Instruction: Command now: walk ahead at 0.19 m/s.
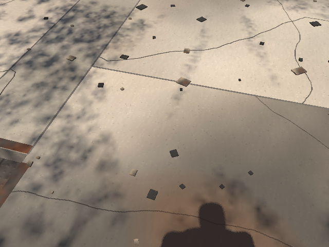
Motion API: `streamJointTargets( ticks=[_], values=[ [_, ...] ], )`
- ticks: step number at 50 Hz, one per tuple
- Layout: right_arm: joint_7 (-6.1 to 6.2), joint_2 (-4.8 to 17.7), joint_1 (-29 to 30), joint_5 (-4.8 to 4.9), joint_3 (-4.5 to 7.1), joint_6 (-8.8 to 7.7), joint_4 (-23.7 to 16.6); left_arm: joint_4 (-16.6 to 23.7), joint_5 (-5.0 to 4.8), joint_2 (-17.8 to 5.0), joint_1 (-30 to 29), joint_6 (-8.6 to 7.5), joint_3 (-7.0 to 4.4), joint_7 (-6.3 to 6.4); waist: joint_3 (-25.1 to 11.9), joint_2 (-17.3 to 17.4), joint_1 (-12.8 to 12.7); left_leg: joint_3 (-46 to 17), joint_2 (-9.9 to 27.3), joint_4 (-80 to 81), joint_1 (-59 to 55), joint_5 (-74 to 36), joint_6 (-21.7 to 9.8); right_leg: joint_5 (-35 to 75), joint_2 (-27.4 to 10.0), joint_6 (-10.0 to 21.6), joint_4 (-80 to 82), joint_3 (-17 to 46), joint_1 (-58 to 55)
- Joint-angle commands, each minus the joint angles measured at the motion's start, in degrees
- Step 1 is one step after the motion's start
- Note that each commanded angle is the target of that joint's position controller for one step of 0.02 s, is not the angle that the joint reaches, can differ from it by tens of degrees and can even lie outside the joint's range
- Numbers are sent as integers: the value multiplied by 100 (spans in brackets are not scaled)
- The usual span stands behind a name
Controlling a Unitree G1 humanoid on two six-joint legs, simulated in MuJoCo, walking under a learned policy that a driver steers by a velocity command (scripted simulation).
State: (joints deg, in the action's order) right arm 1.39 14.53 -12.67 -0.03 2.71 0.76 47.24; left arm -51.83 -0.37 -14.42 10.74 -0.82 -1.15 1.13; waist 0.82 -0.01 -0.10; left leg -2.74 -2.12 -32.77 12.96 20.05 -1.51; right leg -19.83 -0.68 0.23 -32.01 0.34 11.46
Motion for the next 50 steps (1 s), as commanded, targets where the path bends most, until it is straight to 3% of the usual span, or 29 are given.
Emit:
streamJointTargets(
  ticks=[1,3,4,5,7,8,9,10,11,12,13,15,19,21,24,26,28,29,30,31,32,33,34,35,37,40,43,46,50],
  values=[
    [5,483,191,89,122,-258,-376,204,-84,-881,203,-161,-202,36,692,-413,-123,-109,97,168,1074,1570,-276,-2460,-734,781,1258,1239,392],
    [-66,339,314,135,105,-470,-434,105,-102,-1128,445,-260,-287,21,706,-939,-122,329,39,-560,1370,650,-204,-2580,-1513,1231,1859,2359,40],
    [-98,359,356,153,108,-539,-453,116,-108,-1180,432,-274,-306,11,758,-994,-103,303,125,-530,1320,516,-255,-2338,-1696,1355,1958,2616,111],
    [-131,372,232,167,114,-588,-405,166,-122,-1152,287,-279,-302,-9,724,-975,12,299,164,-203,960,461,-333,-1919,-1647,1300,1876,2469,265],
    [-163,554,-720,175,215,-628,20,404,-135,-900,-386,-260,-229,-53,456,-685,528,62,220,751,-689,-7,-478,-734,-955,787,1177,1336,1068],
    [-147,962,-1332,153,348,-650,229,598,-107,-580,-677,-334,-141,-61,316,343,692,-1283,863,1330,-1567,187,-789,204,-190,330,-376,309,1865],
    [-207,1488,-1812,133,495,-664,289,782,-67,-609,-695,-476,-141,-45,65,1603,828,-3173,1946,1932,-2578,-570,-1416,-312,300,39,-2050,-115,2968],
    [-224,1052,-1715,35,352,-692,244,740,-118,-862,-596,-541,-216,-55,78,1087,672,-3400,2235,1841,-2798,-1289,-1631,-1216,148,74,-3078,325,3648],
    [-228,794,-1558,-9,273,-710,198,680,-213,-833,-414,-572,-214,-109,140,687,492,-2937,2164,1738,-2867,-1625,-1535,-965,-73,228,-3529,503,3942],
    [-229,714,-1452,-11,242,-703,165,652,-234,-735,-414,-579,-193,-150,134,437,415,-2457,2033,1788,-2890,-1797,-1395,-566,-264,330,-3628,428,4150],
    [-237,622,-1392,18,189,-665,187,697,-192,-704,-576,-578,-196,-194,284,295,389,-2020,1926,1883,-2826,-2265,-1250,-225,-421,368,-3476,325,4315],
    [-213,429,-1422,22,100,-565,236,766,-134,-514,-719,-543,-165,-304,270,465,335,-1315,1607,2102,-2460,-2808,-1024,258,-554,307,-2999,95,3973],
    [-49,730,-1277,57,116,-499,194,1098,-37,-150,-1475,-515,4,-418,508,396,396,-438,1162,2595,-1144,-2568,-939,1504,-282,-42,-1113,-356,2824],
    [-18,909,-1472,54,153,-534,274,1221,-77,-258,-1738,-502,-1,-407,582,551,445,-370,1228,2834,-839,-2268,-920,2001,-102,-63,-410,-426,2184],
    [-26,947,-1448,134,190,-568,370,1333,-123,-575,-1778,-492,-87,-394,664,629,258,-327,1521,2732,-1256,-2581,-780,2184,-87,169,118,-185,1972],
    [-30,1035,-1338,95,231,-521,371,1262,-105,-793,-1376,-494,-197,-374,270,713,-39,-194,1593,2059,-1702,-4223,-623,1932,77,381,142,-236,1438],
    [-9,1013,-1233,7,228,-400,321,795,-124,-1111,105,-419,-409,-314,-697,720,-739,243,1268,198,-1516,-5522,-358,1708,361,680,72,-494,-325],
    [23,845,-1352,-96,153,-381,199,601,-89,-1396,1018,-368,-501,-263,-1341,138,-996,365,1043,-1509,-230,-3975,-193,1461,-496,1001,-122,621,-1978],
    [-76,-76,-2177,-81,-92,-506,125,477,-38,-1824,1346,-369,-571,-324,-2191,-1675,-412,180,-111,-3687,1833,513,191,-358,-1886,2085,843,3866,-3549],
    [-124,446,-1737,63,-2,-683,143,518,-103,-1262,1104,-379,-441,-343,-1904,-1283,-611,-489,14,-4425,2550,1094,81,-1308,-1811,1984,1781,4836,-3296],
    [-155,822,-1039,255,103,-797,-94,620,-68,-1059,598,-408,-390,-323,-868,-952,-532,-411,282,-4544,3039,631,-20,-1068,-1693,1743,1869,4020,-2447],
    [-125,866,-666,225,88,-870,-200,747,-19,-983,204,-439,-369,-319,-519,-257,-368,-353,557,-4254,2795,103,-88,-371,-1484,1617,1932,3351,-1589],
    [-87,848,-516,115,121,-886,-226,813,40,-905,-47,-464,-351,-327,-271,-10,-164,-318,738,-3847,2504,-191,-75,364,-1261,1561,1993,2813,-840],
    [-65,834,-606,38,146,-848,-237,851,113,-810,-169,-485,-319,-317,-273,-93,52,-383,886,-3585,2120,-372,-67,732,-1068,1524,2105,2489,-398],
    [-45,693,-659,-28,135,-745,-292,877,55,-790,-195,-490,-323,-292,-185,-297,214,-326,942,-3123,1881,-399,53,944,-917,1609,2323,2172,111],
    [10,643,-42,-107,112,-639,-569,816,-10,-988,121,-509,-382,-186,120,-264,95,-200,914,-2140,2104,-1026,324,944,-802,1646,2531,1834,587],
    [-16,542,683,-103,61,-681,-787,758,-59,-1139,480,-450,-437,-91,167,-228,-169,-182,703,-830,1977,-2134,456,1199,-582,1386,2372,1550,606],
    [-95,477,1267,-15,14,-741,-955,687,-131,-1183,863,-367,-456,-41,104,-270,-413,-119,439,-53,1565,-2603,537,1065,-544,1263,2143,1581,515],
    [-190,719,1594,66,73,-835,-1132,661,-128,-1128,1133,-249,-451,-8,27,-395,-436,-283,283,607,1355,-2067,450,902,-714,1165,1487,2165,-202]
  ],
)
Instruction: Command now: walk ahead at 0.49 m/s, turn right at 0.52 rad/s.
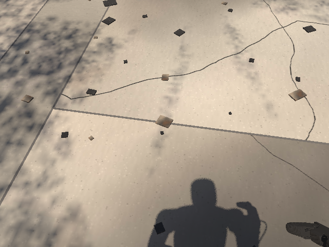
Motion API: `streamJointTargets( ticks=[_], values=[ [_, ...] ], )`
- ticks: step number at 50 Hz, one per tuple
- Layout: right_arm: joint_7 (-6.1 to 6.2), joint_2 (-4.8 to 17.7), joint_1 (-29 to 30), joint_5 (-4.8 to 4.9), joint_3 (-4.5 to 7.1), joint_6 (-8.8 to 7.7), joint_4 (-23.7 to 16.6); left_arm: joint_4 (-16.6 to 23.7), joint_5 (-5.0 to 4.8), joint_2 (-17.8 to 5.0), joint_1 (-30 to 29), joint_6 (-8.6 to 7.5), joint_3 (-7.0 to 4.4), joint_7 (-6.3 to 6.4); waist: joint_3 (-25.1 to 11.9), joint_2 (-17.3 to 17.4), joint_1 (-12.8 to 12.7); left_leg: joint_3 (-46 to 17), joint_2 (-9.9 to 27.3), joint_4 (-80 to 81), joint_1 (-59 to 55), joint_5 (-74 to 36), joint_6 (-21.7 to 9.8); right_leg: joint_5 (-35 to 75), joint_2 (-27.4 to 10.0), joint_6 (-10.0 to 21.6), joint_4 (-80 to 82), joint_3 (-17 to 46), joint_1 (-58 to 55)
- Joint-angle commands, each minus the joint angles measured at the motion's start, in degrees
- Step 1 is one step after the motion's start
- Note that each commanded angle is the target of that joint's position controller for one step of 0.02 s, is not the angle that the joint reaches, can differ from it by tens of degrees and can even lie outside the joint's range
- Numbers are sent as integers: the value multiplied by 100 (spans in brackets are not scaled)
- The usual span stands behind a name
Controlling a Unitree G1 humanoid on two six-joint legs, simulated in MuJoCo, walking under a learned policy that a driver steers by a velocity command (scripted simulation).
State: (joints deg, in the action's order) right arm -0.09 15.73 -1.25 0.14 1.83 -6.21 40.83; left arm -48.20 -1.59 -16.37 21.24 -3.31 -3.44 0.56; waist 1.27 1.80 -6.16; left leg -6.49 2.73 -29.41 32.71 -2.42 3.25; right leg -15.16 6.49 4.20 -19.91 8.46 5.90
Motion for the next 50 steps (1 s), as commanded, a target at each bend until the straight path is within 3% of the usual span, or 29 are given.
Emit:
streamJointTargets(
  ticks=[1,3,4,5,6,7,8,10,13,15,18,22,24,25,26,27,28,29,30,31,33,35,40,42,43,44,45,47,50],
  values=[
    [-54,676,352,61,191,-167,-487,320,14,-953,56,24,-234,57,-62,-692,258,100,-225,349,-804,469,-97,562,-1469,726,72,1505,240],
    [-15,886,-457,49,310,-218,-299,394,40,-762,-48,60,-178,47,-415,-809,702,204,-154,717,-2001,714,-402,899,-1193,495,-679,1468,386],
    [35,1176,-1296,-51,401,-239,-212,511,104,-419,-119,28,-53,13,-1150,-444,1099,-453,640,525,-3398,899,-789,630,-872,286,-2056,1065,969],
    [63,1694,-1972,-118,552,-139,-50,684,6,-12,519,-47,74,-6,-2004,1112,985,-2646,1983,715,-5462,1706,-1700,-1159,-53,-144,-3891,109,2905],
    [12,1310,-2071,-18,493,-77,21,718,-88,-469,559,-71,17,9,-1904,1399,1007,-3756,2327,1094,-5456,2813,-1855,-1878,-433,-220,-4898,66,3862],
    [16,851,-1787,-9,371,-54,-78,727,-101,-912,83,-41,-111,19,-1121,725,1119,-2979,2033,1203,-4795,2915,-1599,-1379,-687,-254,-5272,134,4114],
    [19,696,-1491,-37,315,-24,-116,787,-48,-904,-236,0,-134,29,-660,364,1052,-2160,1752,1292,-4140,2288,-1415,-929,-871,-312,-5290,-43,4015],
    [17,471,-1126,-85,234,2,-61,919,14,-725,-476,57,-162,-16,-123,427,812,-1162,1326,1626,-3185,1369,-1280,-414,-1156,-366,-4872,-104,3717],
    [2,573,-1083,-48,295,-53,57,1081,-10,-378,-554,159,-96,-82,23,442,695,-359,1206,2002,-2704,647,-1368,-104,-1291,-455,-4505,-297,3531],
    [7,724,-1110,-45,348,-71,144,1248,48,-307,-789,173,-69,-94,105,278,689,8,1240,2057,-2640,-210,-1477,202,-1290,-533,-3963,-312,3566],
    [44,886,-1015,-13,374,9,224,1382,119,-138,-1110,94,15,-173,55,233,704,847,943,1845,-2410,-1634,-1351,1109,-1091,-508,-2562,-646,2847],
    [65,1097,-1326,130,403,103,444,1567,121,-265,-1573,50,-21,-311,-175,340,797,954,1062,1451,-2812,-1837,-1155,1544,-842,-301,-1515,-776,2174],
    [77,1199,-1264,204,433,150,499,1535,173,-470,-1341,49,-113,-314,-339,375,548,941,1092,889,-3010,-2113,-1006,1384,-692,-92,-1083,-830,1685],
    [82,1160,-1242,215,417,169,523,1387,209,-625,-902,49,-201,-280,-583,261,292,1052,923,271,-2943,-2246,-864,1732,-539,54,-716,-932,973],
    [78,968,-1474,127,346,158,544,1286,244,-960,-523,66,-315,-202,-877,-73,173,1284,603,-633,-2510,-1671,-603,3076,-688,206,-610,-791,58],
    [44,585,-1726,-169,177,125,376,1315,381,-1399,-82,114,-356,-87,-1638,-1195,194,1420,129,-2483,-1067,1442,-244,6161,-2078,786,-1242,706,-1675],
    [-41,305,-2485,-108,12,155,550,1410,391,-1099,-353,134,-162,-94,-2752,-1770,553,546,-197,-3756,-484,4412,-26,6577,-3213,1847,-1033,2179,-2295],
    [-65,870,-2299,42,164,257,687,1423,272,-757,-522,178,-100,-175,-2626,-962,370,96,46,-3974,-522,4260,24,5313,-2823,1721,-743,1820,-1660],
    [-55,894,-1796,142,176,336,550,1372,206,-623,-863,176,-50,-211,-1778,-797,436,258,176,-3883,-124,4082,21,4332,-2475,1424,-549,1265,-1111],
    [25,788,-1565,97,168,425,555,1318,180,-558,-1156,165,-27,-223,-1232,-489,539,316,294,-3539,-46,3803,48,3547,-2222,1175,-326,985,-430],
    [166,760,-1649,1,190,619,622,1277,259,-674,-1584,178,-72,-205,-828,-703,821,406,305,-3011,-842,3140,149,2692,-1918,979,114,526,899],
    [239,591,-1846,-31,162,679,723,1210,328,-609,-1741,163,-79,-163,-840,-831,918,489,227,-2488,-1330,2856,185,2313,-1806,1015,287,290,1324],
    [250,475,-1440,-55,123,692,711,932,289,-437,-1758,210,-30,-53,-750,-869,772,537,144,-986,-1988,1882,1,225,-1692,829,440,263,1497],
    [198,410,-1493,-143,105,668,767,810,236,-273,-1740,241,34,-48,-553,-741,890,639,44,-78,-2542,1282,-166,-890,-1465,479,371,182,1796],
    [188,507,-1453,-215,104,652,721,677,251,-132,-1514,233,83,-56,-384,-547,852,353,273,311,-2671,1002,-302,-1286,-1270,167,259,110,1937],
    [210,886,-1329,-193,165,648,631,627,297,-173,-1276,221,63,-73,-148,12,590,5,656,522,-2425,1081,-498,-1371,-930,-92,-75,-144,1950],
    [198,905,-1104,-137,198,638,734,605,259,-141,-1205,237,43,-49,-9,703,418,-12,582,770,-1435,2620,-655,-762,-636,-272,-244,-583,1312],
    [168,474,-909,-190,81,538,728,556,252,-275,-1419,274,-3,12,117,657,492,80,394,1075,-861,3159,-440,-97,-685,-267,-547,-591,631],
    [165,468,-1044,-104,66,412,831,365,269,-278,-1284,311,-19,47,23,266,567,283,239,776,-1328,2240,-286,240,-795,-137,-480,-457,706]
  ],
)
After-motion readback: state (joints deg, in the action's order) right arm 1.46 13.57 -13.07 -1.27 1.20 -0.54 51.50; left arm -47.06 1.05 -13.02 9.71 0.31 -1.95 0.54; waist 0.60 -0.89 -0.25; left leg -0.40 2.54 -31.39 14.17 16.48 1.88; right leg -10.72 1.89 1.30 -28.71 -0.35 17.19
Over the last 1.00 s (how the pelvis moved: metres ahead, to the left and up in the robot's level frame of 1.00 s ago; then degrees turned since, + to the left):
0.44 -0.04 0.01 -11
